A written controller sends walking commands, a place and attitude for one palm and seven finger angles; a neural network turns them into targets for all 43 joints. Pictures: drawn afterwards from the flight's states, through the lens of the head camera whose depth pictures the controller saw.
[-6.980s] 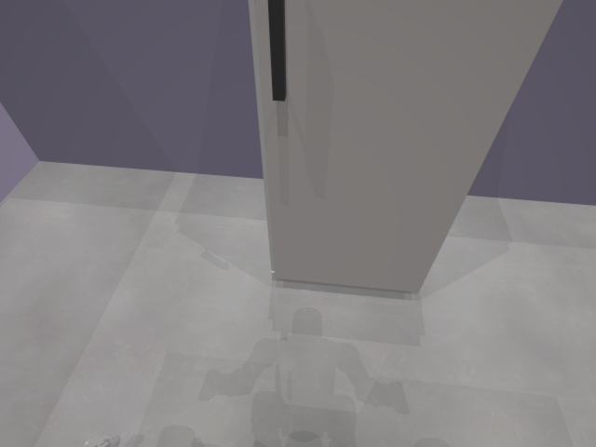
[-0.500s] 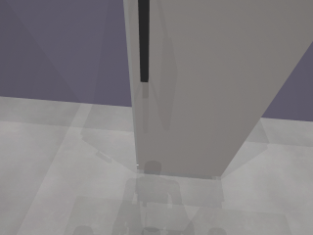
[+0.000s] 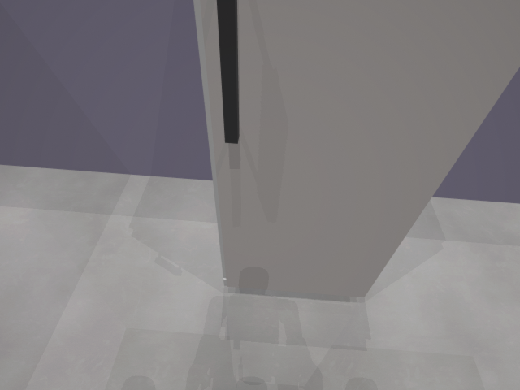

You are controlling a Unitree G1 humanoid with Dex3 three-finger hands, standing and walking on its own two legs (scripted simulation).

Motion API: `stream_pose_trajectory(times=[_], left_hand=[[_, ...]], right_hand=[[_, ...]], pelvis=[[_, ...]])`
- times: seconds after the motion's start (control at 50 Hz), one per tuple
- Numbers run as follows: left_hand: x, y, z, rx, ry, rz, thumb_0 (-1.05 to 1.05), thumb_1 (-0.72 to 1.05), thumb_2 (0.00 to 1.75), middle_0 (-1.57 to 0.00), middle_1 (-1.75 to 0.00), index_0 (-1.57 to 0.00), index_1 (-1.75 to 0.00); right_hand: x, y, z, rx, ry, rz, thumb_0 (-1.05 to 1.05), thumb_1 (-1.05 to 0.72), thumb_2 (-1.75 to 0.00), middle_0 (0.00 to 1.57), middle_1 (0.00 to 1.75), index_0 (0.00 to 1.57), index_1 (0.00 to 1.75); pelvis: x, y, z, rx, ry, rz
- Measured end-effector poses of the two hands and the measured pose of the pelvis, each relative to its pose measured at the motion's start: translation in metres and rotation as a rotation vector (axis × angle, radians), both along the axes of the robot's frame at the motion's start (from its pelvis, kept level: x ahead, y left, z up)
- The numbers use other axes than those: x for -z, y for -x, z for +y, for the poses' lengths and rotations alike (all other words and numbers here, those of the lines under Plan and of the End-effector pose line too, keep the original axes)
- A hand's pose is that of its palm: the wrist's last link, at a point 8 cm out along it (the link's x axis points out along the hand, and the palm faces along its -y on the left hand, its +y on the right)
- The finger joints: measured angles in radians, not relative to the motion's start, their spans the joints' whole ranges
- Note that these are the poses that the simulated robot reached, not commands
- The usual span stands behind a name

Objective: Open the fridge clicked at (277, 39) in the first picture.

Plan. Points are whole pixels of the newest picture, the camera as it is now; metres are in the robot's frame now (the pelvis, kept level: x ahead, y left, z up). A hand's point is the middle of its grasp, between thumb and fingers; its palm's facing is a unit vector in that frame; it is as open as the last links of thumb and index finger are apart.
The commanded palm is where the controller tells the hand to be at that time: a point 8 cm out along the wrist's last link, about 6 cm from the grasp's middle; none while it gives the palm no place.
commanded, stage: look again from close up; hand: left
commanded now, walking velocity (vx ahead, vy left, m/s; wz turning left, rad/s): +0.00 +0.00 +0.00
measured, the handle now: (231, 46) +0.56 +0.10 +0.26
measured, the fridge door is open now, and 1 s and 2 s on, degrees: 0 0 0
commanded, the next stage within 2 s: shuffle to correct the standing spot in 0.16 s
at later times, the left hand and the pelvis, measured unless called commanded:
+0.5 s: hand out of the picture -0.02 +0.14 -0.18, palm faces +0.05 -0.99 -0.14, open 7.4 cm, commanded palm none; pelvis +0.02 -0.01 -0.01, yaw -1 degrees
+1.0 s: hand out of the picture +0.09 +0.12 -0.19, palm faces +0.05 -0.99 -0.12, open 7.4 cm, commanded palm none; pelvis +0.12 -0.03 +0.00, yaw -1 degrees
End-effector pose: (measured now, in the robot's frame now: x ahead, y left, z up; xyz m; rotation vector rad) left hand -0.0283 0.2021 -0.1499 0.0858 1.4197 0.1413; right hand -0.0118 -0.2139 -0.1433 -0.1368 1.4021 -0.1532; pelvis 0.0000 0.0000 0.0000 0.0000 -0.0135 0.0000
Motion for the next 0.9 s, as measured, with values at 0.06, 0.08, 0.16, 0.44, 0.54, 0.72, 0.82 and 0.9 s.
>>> stream_pose_trajectory(times=[0.06, 0.08, 0.16, 0.44, 0.54, 0.72, 0.82, 0.9], left_hand=[[0.0, -0.001, -0.002, -0.002, 0.001, 0.003, 0.0, 0.91, 0.89, -0.2, -0.3, -0.2, -0.3], [0.0, -0.001, -0.002, -0.002, 0.002, 0.005, 0.0, 0.91, 0.89, -0.2, -0.3, -0.2, -0.3], [-0.001, -0.001, -0.004, -0.005, 0.002, 0.011, 0.0, 0.91, 0.89, -0.2, -0.3, -0.2, -0.3], [0.002, 0.0, -0.012, -0.008, 0.01, 0.051, 0.0, 0.91, 0.89, -0.2, -0.3, -0.2, -0.3], [0.003, -0.003, -0.019, -0.017, 0.01, 0.074, 0.0, 0.91, 0.89, -0.2, -0.3, -0.2, -0.3], [0.008, -0.009, -0.036, -0.093, 0.019, 0.118, 0.0, 0.91, 0.89, -0.2, -0.3, -0.2, -0.3], [0.018, -0.009, -0.043, -0.092, 0.07, 0.222, 0.0, 0.91, 0.89, -0.2, -0.3, -0.2, -0.3], [0.016, -0.044, -0.038, -0.035, 0.073, 0.236, 0.0, 0.91, 0.89, -0.2, -0.3, -0.2, -0.3]], right_hand=[[0.0, -0.001, 0.0, -0.001, -0.001, 0.003, 0.01, -0.92, -0.9, 0.2, 0.3, 0.2, 0.3], [0.0, -0.001, 0.0, -0.001, -0.002, 0.005, 0.01, -0.92, -0.9, 0.2, 0.3, 0.2, 0.3], [0.001, -0.001, 0.0, -0.001, -0.005, 0.012, 0.01, -0.92, -0.9, 0.2, 0.3, 0.2, 0.3], [0.005, -0.003, 0.0, 0.025, -0.024, 0.032, 0.0, -0.91, -0.9, 0.2, 0.3, 0.2, 0.3], [0.01, -0.009, -0.004, 0.044, -0.039, 0.045, 0.0, -0.91, -0.9, 0.2, 0.3, 0.2, 0.3], [0.013, -0.059, -0.02, -0.012, -0.01, 0.073, 0.01, -0.92, -0.9, 0.2, 0.3, 0.2, 0.3], [0.011, -0.115, -0.031, -0.017, 0.06, -0.022, 0.02, -0.94, -0.9, 0.2, 0.3, 0.2, 0.3], [0.002, -0.14, -0.031, 0.015, 0.079, -0.093, 0.01, -0.93, -0.9, 0.2, 0.3, 0.2, 0.3]], pelvis=[[0.0, -0.002, -0.001, 0.0, -0.001, 0.0], [0.0, -0.002, -0.001, -0.001, -0.001, 0.0], [0.0, -0.004, -0.002, 0.0, -0.002, 0.002], [0.003, -0.017, -0.009, 0.01, -0.013, 0.012], [0.007, -0.031, -0.017, 0.014, -0.02, 0.028], [0.014, -0.07, -0.026, -0.019, 0.01, 0.036], [0.022, -0.096, -0.019, 0.004, 0.0, 0.02], [0.015, -0.111, -0.019, 0.035, -0.001, 0.012]])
